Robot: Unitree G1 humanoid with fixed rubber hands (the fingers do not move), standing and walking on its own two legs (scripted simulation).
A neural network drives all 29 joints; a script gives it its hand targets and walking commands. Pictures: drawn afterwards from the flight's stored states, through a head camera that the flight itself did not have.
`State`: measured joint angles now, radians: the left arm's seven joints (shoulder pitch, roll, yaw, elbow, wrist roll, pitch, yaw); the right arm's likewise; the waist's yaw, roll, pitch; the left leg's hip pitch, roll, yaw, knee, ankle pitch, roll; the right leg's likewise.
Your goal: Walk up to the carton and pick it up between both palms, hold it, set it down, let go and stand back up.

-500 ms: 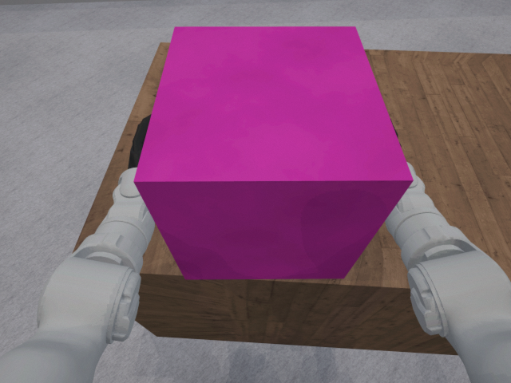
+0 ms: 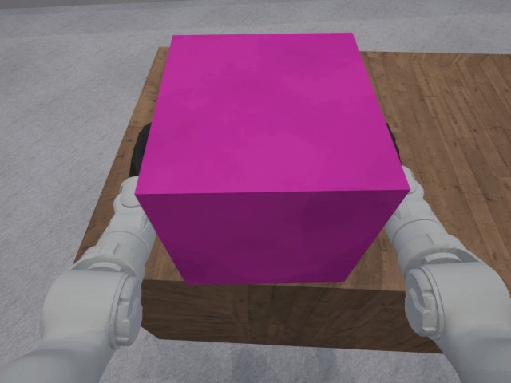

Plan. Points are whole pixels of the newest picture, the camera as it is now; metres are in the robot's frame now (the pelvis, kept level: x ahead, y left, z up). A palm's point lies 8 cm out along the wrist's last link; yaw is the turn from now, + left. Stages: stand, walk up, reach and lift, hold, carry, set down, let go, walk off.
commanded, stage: reach and lift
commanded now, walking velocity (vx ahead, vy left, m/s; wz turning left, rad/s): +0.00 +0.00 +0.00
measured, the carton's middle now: (264, 167) +0.47 -0.01 +0.05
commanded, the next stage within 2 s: none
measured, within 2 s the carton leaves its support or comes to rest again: leaves its support in 0.94 s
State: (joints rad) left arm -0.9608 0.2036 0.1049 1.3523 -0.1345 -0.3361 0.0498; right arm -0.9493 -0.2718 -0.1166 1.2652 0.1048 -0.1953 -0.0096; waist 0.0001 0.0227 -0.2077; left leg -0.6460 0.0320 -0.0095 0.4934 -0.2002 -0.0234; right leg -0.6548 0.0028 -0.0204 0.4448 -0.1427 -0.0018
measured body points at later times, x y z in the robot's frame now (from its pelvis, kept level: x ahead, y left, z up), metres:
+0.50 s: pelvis +0.03 +0.01 +0.01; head +0.09 +0.01 +0.46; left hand +0.46 +0.18 +0.07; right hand +0.45 -0.21 +0.08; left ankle +0.00 +0.13 -0.73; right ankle +0.02 -0.12 -0.73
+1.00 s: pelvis +0.00 +0.01 +0.01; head +0.04 +0.01 +0.46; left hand +0.42 +0.19 +0.09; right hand +0.42 -0.20 +0.09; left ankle +0.00 +0.13 -0.73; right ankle +0.02 -0.12 -0.73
